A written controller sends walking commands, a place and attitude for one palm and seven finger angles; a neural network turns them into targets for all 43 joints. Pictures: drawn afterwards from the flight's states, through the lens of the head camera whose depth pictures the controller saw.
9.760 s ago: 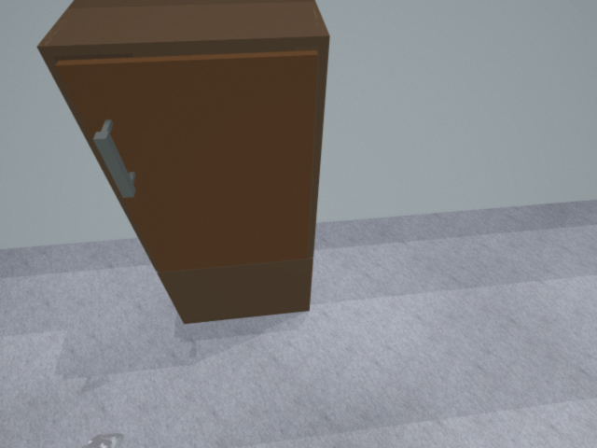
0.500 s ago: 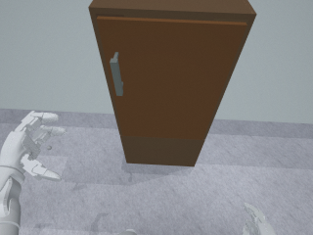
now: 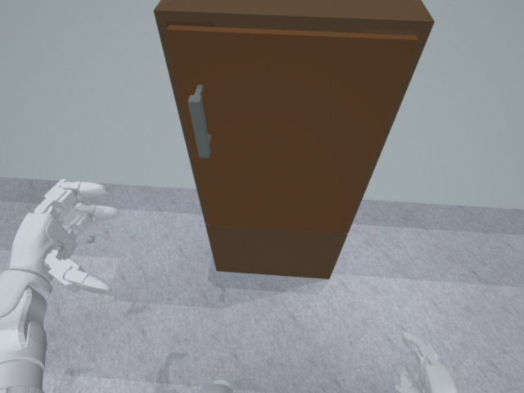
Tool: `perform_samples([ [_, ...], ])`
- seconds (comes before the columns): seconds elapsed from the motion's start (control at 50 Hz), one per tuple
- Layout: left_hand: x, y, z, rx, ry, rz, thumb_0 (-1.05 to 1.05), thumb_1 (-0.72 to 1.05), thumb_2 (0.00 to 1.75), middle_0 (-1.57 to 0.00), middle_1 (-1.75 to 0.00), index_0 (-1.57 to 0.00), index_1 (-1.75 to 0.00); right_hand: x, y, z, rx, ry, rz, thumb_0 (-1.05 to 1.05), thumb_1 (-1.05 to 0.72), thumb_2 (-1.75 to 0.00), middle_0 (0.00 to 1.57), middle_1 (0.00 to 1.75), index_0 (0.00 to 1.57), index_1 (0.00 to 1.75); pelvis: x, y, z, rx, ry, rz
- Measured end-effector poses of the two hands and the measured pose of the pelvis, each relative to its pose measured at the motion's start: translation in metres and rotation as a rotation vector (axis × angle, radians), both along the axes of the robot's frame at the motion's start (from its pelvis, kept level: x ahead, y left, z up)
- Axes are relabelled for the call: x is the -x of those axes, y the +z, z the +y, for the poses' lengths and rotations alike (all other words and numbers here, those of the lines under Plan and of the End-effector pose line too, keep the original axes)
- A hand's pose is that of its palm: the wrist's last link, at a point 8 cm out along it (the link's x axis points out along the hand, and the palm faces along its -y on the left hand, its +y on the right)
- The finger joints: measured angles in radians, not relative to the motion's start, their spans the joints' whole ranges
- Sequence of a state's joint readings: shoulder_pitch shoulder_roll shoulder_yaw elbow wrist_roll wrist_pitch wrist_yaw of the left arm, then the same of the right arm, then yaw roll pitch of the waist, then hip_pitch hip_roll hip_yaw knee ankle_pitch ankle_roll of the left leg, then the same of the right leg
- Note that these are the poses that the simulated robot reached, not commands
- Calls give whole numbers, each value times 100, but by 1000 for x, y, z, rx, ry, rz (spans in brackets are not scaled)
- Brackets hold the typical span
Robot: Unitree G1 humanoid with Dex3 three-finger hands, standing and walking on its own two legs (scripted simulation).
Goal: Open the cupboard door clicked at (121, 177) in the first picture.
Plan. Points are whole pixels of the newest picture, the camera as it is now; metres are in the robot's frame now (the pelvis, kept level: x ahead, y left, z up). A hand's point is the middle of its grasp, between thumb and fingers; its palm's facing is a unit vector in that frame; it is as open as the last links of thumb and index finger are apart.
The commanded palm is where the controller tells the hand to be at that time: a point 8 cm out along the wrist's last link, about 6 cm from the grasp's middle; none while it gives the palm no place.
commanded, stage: move the hooked fingers beside the handle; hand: left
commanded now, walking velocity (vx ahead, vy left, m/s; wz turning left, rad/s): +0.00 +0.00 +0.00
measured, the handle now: (202, 122) +0.59 +0.16 +0.06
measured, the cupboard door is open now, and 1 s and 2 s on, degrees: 0 0 0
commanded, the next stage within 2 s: none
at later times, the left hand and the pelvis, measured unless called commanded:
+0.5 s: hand (125, 193) +0.39 +0.25 +0.08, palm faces -0.04 -1.00 -0.01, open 14.0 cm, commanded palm +0.37 +0.30 +0.08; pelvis +0.00 +0.01 -0.01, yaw -1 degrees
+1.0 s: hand (146, 161) +0.47 +0.24 +0.08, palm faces -0.04 -1.00 +0.01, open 14.0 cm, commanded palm +0.45 +0.29 +0.07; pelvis +0.00 +0.01 -0.02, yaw -2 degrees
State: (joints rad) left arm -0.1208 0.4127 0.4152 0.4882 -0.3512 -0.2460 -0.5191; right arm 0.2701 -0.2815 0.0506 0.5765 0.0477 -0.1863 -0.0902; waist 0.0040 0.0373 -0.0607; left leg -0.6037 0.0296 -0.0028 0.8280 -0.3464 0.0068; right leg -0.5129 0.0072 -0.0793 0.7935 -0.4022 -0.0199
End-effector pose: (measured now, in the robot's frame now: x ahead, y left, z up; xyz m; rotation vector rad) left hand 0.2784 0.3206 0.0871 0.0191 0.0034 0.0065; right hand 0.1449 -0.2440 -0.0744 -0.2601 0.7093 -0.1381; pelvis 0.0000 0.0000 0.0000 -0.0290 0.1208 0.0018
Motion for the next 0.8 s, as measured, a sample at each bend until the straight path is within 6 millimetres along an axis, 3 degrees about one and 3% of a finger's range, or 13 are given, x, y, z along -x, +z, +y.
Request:
perform_samples([
  [0.16, -31, -1, -6, 10, -21, 0, -2, -50, 30, -30, -120, -30, -120, 12, -4, -5, 19, -24, 42, 1, -90, -90, 20, 30, 21, 30, 3, -2, 0, 2, -2, 12],
  [0.58, -106, -8, -23, 21, -43, 10, -2, -50, 30, -30, -120, -30, -120, 72, -26, -11, 27, -125, 270, 1, -90, -90, 20, 30, 21, 30, -1, -8, 8, 4, -22, 77],
  [0.8, -137, -7, -20, 24, -28, 9, -2, -50, 30, -30, -120, -30, -120, 92, -30, -12, 27, -169, 354, 1, -90, -90, 20, 30, 21, 30, -4, -11, 10, 8, -33, 109],
])
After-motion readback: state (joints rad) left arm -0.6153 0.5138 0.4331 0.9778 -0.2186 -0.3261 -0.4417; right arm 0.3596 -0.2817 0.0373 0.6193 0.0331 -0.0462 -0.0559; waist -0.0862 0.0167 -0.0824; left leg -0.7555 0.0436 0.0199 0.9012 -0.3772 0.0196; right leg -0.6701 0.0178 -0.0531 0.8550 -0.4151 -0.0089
